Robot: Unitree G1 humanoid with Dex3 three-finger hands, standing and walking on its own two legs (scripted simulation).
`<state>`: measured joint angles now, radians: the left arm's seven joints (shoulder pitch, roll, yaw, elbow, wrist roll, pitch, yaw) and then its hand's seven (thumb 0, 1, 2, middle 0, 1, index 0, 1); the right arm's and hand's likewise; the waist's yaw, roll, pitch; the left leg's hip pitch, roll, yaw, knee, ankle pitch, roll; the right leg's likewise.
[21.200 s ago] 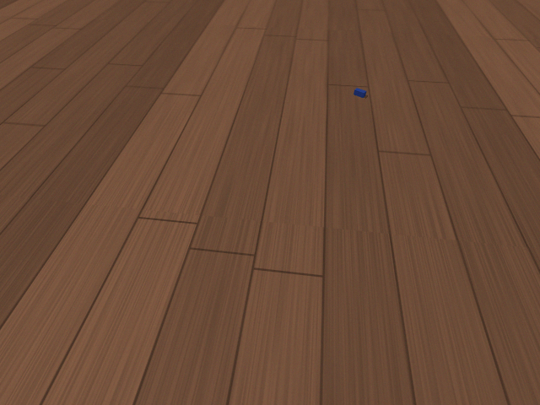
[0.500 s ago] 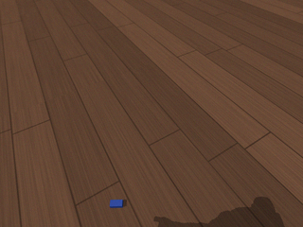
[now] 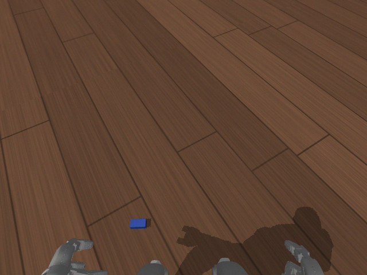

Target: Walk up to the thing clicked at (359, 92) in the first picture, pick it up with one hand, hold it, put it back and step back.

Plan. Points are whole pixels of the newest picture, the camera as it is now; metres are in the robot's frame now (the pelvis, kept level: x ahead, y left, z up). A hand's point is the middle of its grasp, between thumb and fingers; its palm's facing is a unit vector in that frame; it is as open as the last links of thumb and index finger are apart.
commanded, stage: rise first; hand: left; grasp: from above
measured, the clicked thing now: (138, 223) +0.37 +0.25 -0.71
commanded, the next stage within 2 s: none
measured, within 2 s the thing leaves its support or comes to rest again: neither
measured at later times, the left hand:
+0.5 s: hand (91, 274) +0.14 +0.28 -0.26, palm faces -0.34 -0.74 -0.58, open 12.6 cm
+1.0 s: hand (108, 241) +0.26 +0.31 -0.46, palm faces -0.47 -0.26 -0.84, open 12.8 cm
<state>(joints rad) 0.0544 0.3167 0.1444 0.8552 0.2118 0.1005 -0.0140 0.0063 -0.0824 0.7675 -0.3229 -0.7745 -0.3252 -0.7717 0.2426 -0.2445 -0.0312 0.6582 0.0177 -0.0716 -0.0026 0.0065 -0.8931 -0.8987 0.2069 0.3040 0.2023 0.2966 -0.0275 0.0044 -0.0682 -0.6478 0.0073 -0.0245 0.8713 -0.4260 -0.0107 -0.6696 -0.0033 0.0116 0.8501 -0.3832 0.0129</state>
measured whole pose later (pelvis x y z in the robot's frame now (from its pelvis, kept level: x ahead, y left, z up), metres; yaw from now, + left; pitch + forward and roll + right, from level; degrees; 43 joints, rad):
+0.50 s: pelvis -0.02 +0.01 -0.12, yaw +1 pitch +26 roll -2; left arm 0.18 0.38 0.10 0.48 0.44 0.09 0.03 0.00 -0.28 0.73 -0.36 -0.78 -0.36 -0.78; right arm 0.12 -0.26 -0.03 0.53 0.01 -0.17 0.02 0.01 -0.92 -0.91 0.21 0.30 0.20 0.30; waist -0.02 0.00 -0.18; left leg -1.29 -0.01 -0.06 1.48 -0.65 -0.01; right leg -1.30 -0.01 -0.01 1.44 -0.60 0.02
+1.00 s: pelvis -0.08 +0.00 -0.31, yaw -1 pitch +34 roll -4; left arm -0.44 0.57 0.14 0.92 0.94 -0.25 0.20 0.00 -0.29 0.81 -0.31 -0.79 -0.31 -0.79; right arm 0.10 -0.28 -0.06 0.72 -0.03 -0.11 0.08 0.01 -0.92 -0.91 0.21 0.30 0.20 0.30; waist -0.03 0.02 -0.12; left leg -2.03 -0.03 -0.09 2.14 -0.70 -0.02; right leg -2.03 -0.01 -0.02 2.07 -0.63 0.03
